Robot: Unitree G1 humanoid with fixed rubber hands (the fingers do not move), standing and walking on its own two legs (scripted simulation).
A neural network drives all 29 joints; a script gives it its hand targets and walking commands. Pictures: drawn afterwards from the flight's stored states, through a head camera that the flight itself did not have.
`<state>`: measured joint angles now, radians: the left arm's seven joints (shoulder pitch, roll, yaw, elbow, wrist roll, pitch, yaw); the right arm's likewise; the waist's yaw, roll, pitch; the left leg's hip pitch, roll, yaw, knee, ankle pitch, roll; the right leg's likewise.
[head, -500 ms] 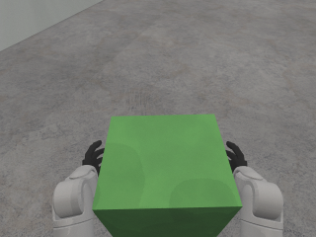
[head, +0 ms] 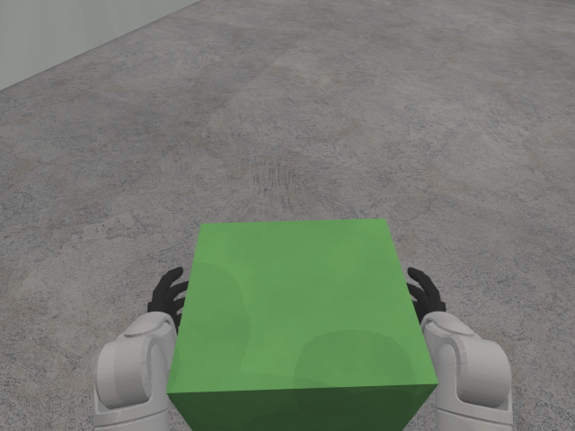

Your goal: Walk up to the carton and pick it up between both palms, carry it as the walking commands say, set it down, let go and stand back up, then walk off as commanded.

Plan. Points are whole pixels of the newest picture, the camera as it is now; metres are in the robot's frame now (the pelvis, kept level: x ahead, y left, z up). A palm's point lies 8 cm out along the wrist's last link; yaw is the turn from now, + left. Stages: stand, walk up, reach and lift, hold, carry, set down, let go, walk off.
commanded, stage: carry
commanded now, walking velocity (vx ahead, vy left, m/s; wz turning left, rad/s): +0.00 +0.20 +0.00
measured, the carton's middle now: (296, 345) +0.24 +0.01 +0.00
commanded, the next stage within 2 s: none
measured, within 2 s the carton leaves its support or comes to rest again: neither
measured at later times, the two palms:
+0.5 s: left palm (35, 356) +0.18 +0.30 +0.08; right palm (340, 376) +0.18 -0.03 +0.08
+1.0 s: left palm out of the picture +0.11 +0.40 +0.08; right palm out of the picture +0.09 +0.07 +0.08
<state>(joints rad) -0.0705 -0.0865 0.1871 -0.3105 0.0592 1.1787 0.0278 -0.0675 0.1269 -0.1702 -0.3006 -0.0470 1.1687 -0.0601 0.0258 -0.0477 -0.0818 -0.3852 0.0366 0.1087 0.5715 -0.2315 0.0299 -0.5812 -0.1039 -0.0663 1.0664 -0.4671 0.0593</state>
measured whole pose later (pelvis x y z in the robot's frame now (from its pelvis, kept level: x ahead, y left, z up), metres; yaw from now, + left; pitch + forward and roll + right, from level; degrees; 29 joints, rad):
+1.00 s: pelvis -0.14 +0.25 +0.00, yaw +2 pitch +1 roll +0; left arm -0.08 -0.13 0.15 -0.31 0.07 1.15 0.03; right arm -0.02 0.10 -0.20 -0.41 -0.02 1.19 -0.06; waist -0.04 0.02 -0.10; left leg -0.37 0.01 0.14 0.59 -0.25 0.05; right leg -0.32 -0.08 -0.17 0.61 -0.30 0.00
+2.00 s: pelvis -0.21 +0.23 +0.00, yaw +3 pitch -1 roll -2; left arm -0.13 -0.10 0.17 -0.20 0.10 1.17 0.03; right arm -0.10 0.11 -0.23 -0.23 -0.05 1.17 -0.04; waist -0.03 0.01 -0.10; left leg -0.43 0.03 0.09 0.58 -0.16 0.06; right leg -0.41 -0.01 -0.14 0.72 -0.37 -0.01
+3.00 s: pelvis -0.07 +0.21 +0.01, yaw +1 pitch +4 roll +0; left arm -0.06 -0.09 0.16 -0.33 0.07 1.20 0.04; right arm -0.04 0.13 -0.19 -0.34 -0.04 1.19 -0.05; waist -0.01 -0.01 -0.12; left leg -0.23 0.07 0.13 0.44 -0.28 -0.01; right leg -0.35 -0.02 -0.06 0.71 -0.41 -0.01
